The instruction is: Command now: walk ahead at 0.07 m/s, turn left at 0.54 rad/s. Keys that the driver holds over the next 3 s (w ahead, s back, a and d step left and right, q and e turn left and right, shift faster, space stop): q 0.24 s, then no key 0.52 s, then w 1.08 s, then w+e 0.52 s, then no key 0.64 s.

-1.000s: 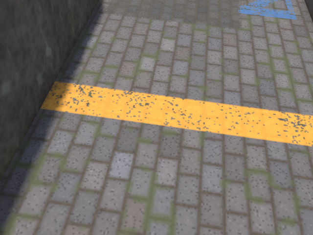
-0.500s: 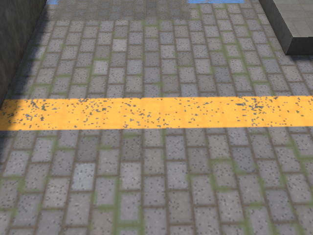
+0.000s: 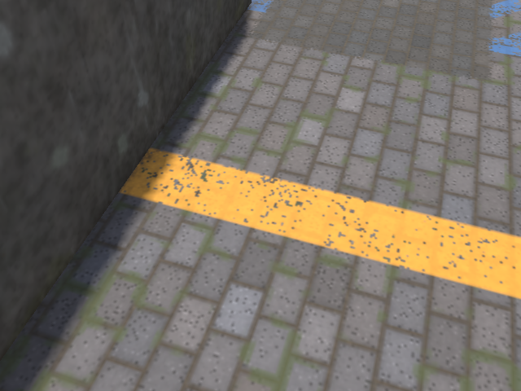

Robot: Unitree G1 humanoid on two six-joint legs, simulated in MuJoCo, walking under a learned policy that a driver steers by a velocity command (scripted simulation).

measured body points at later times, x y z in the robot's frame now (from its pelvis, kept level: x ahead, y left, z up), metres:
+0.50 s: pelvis +0.09 -0.02 -0.06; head +0.12 -0.01 +0.39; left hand +0.20 +0.24 -0.17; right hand +0.16 -0.24 -0.19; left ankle +0.03 +0.11 -0.72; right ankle +0.20 -0.14 -0.80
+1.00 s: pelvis +0.13 -0.03 -0.09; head +0.12 -0.03 +0.36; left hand +0.12 +0.22 -0.23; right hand +0.25 -0.25 -0.22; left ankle +0.02 +0.07 -0.72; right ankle +0.17 -0.14 -0.81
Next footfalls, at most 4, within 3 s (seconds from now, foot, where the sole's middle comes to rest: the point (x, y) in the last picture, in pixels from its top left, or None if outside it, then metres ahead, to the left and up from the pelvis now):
0.52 right None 0.22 -0.13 -0.88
0.86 left None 0.05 0.09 -0.75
1.28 right None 0.35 -0.15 -0.88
1.76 left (238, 348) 0.67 0.11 -0.88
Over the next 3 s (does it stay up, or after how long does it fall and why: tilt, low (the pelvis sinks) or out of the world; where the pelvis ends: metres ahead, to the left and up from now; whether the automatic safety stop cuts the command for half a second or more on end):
stays up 1.06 0.03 -0.11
